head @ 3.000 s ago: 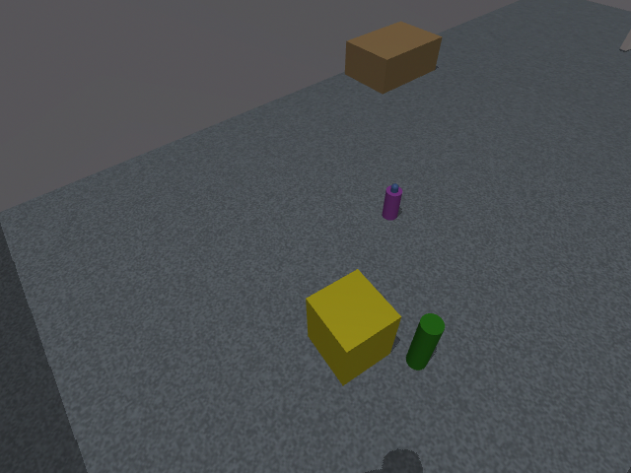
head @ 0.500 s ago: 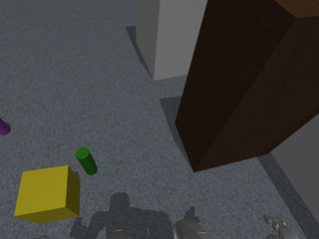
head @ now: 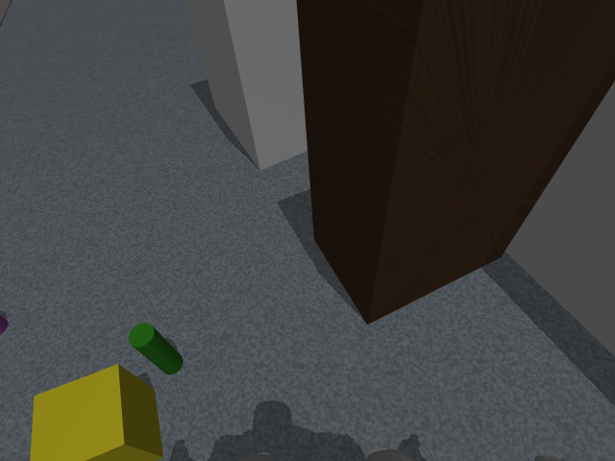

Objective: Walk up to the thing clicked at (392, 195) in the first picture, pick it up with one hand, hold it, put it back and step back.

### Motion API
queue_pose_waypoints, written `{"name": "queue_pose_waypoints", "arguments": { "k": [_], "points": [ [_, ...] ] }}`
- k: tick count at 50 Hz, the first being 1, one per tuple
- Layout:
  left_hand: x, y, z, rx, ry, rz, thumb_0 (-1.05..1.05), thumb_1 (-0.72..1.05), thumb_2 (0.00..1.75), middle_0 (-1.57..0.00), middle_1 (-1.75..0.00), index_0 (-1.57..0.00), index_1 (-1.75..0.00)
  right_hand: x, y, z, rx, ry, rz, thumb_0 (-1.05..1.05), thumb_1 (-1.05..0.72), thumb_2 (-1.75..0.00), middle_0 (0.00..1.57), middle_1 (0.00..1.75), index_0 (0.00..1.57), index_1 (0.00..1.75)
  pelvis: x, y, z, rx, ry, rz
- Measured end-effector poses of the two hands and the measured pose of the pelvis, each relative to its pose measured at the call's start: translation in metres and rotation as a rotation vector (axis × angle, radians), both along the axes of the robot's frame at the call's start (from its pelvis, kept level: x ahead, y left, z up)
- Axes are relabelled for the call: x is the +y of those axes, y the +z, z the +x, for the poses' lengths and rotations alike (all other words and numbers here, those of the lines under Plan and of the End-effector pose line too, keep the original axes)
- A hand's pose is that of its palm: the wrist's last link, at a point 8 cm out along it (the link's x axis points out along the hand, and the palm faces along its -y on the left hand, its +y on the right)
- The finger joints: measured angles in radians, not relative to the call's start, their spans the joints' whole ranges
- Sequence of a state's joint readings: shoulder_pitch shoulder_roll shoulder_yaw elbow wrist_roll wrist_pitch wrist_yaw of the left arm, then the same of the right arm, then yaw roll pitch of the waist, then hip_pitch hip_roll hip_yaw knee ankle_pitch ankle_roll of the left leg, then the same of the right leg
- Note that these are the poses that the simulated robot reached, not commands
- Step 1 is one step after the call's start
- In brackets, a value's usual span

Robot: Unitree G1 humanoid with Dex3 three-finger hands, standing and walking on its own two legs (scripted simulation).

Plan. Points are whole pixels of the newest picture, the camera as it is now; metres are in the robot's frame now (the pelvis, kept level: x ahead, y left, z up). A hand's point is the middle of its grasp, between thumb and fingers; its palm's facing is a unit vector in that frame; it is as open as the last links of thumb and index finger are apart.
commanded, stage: walk up
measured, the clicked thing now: out of the picture +0.64 +1.17 -0.65
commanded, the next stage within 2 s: stand in 1.64 s
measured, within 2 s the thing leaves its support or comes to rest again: neither
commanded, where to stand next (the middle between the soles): +0.07 +0.02 m, yaw -5 degrees
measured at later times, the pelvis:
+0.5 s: pelvis -0.01 +0.01 +0.01, yaw -5 degrees
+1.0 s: pelvis +0.00 +0.02 +0.02, yaw -8 degrees
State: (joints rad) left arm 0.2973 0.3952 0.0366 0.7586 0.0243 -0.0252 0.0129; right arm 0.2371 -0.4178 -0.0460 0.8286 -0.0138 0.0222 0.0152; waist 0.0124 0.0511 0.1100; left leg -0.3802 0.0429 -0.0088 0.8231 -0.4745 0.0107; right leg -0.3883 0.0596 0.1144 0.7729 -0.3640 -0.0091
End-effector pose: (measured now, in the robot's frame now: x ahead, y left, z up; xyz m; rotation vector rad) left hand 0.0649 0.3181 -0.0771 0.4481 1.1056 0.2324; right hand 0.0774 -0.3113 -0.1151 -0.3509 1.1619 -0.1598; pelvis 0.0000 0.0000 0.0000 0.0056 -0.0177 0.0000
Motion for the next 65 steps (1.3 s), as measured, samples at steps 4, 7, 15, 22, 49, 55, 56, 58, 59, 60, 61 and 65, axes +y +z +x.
{"name": "queue_pose_waypoints", "arguments": {
  "k": [4, 7, 15, 22, 49, 55, 56, 58, 59, 60, 61, 65],
  "points": [
    [0.002, -0.017, 0.013, -0.005, -0.004, -0.039, 0.00, 0.90, 0.90, -0.21, -0.30, -0.20, -0.30, 0.008, 0.008, -0.014, -0.017, -0.025, -0.022, 0.01, -0.91, -0.90, 0.20, 0.30, 0.20, 0.30, 0.006, -0.001, -0.004, -0.019, -0.022, 0.033],
    [-0.006, -0.020, 0.022, -0.010, -0.037, -0.072, 0.00, 0.90, 0.90, -0.21, -0.30, -0.20, -0.30, 0.009, 0.017, -0.022, -0.028, -0.050, -0.024, 0.01, -0.91, -0.90, 0.20, 0.30, 0.20, 0.30, 0.007, 0.003, -0.004, -0.026, -0.035, -0.009],
    [-0.017, -0.024, 0.030, -0.026, -0.080, -0.097, 0.00, 0.90, 0.90, -0.21, -0.30, -0.20, -0.30, 0.002, 0.022, -0.024, -0.058, -0.089, -0.027, 0.01, -0.91, -0.90, 0.20, 0.30, 0.20, 0.30, 0.004, 0.004, -0.008, -0.034, -0.059, -0.011],
    [-0.015, -0.013, 0.032, 0.005, -0.092, -0.088, 0.00, 0.90, 0.90, -0.21, -0.30, -0.20, -0.30, 0.007, 0.017, -0.030, -0.049, -0.119, 0.006, 0.01, -0.91, -0.90, 0.20, 0.30, 0.20, 0.30, 0.010, 0.011, -0.007, -0.031, -0.080, -0.008],
    [-0.014, -0.011, 0.056, 0.073, -0.126, -0.078, 0.00, 0.90, 0.90, -0.21, -0.30, -0.20, -0.30, 0.013, 0.019, -0.042, 0.021, -0.227, 0.023, 0.01, -0.91, -0.90, 0.20, 0.30, 0.20, 0.30, 0.018, 0.021, -0.002, -0.031, -0.136, 0.005],
    [-0.015, -0.012, 0.063, 0.084, -0.141, -0.082, 0.00, 0.90, 0.90, -0.21, -0.30, -0.20, -0.30, 0.013, 0.021, -0.039, 0.018, -0.239, 0.019, 0.00, -0.91, -0.90, 0.20, 0.30, 0.20, 0.30, 0.022, 0.023, 0.001, -0.021, -0.146, 0.009],
    [-0.015, -0.012, 0.064, 0.082, -0.142, -0.082, 0.00, 0.90, 0.90, -0.21, -0.30, -0.20, -0.30, 0.014, 0.021, -0.039, 0.019, -0.241, 0.019, 0.00, -0.91, -0.90, 0.20, 0.30, 0.20, 0.30, 0.022, 0.022, 0.001, -0.021, -0.147, 0.010],
    [-0.014, -0.011, 0.068, 0.076, -0.142, -0.080, 0.00, 0.90, 0.90, -0.21, -0.30, -0.20, -0.30, 0.015, 0.020, -0.039, 0.022, -0.245, 0.020, 0.00, -0.91, -0.90, 0.20, 0.30, 0.20, 0.30, 0.022, 0.022, 0.003, -0.023, -0.150, 0.010],
    [-0.013, -0.011, 0.069, 0.072, -0.142, -0.078, 0.00, 0.90, 0.90, -0.21, -0.30, -0.20, -0.30, 0.015, 0.020, -0.039, 0.023, -0.248, 0.021, 0.00, -0.91, -0.90, 0.20, 0.30, 0.20, 0.30, 0.021, 0.022, 0.004, -0.025, -0.150, 0.010],
    [-0.013, -0.011, 0.071, 0.069, -0.142, -0.075, 0.00, 0.90, 0.90, -0.21, -0.30, -0.20, -0.30, 0.015, 0.019, -0.039, 0.024, -0.250, 0.023, 0.00, -0.91, -0.90, 0.20, 0.30, 0.20, 0.30, 0.020, 0.021, 0.004, -0.026, -0.151, 0.010],
    [-0.013, -0.011, 0.072, 0.066, -0.141, -0.072, 0.00, 0.90, 0.90, -0.21, -0.30, -0.20, -0.30, 0.015, 0.019, -0.039, 0.024, -0.252, 0.024, 0.00, -0.91, -0.90, 0.20, 0.30, 0.20, 0.30, 0.020, 0.021, 0.005, -0.028, -0.151, 0.009],
    [-0.012, -0.010, 0.075, 0.063, -0.145, -0.063, 0.00, 0.90, 0.90, -0.21, -0.30, -0.20, -0.30, 0.014, 0.017, -0.037, 0.019, -0.263, 0.028, 0.00, -0.91, -0.90, 0.20, 0.30, 0.20, 0.30, 0.019, 0.020, 0.006, -0.029, -0.153, 0.004]
  ]
}}
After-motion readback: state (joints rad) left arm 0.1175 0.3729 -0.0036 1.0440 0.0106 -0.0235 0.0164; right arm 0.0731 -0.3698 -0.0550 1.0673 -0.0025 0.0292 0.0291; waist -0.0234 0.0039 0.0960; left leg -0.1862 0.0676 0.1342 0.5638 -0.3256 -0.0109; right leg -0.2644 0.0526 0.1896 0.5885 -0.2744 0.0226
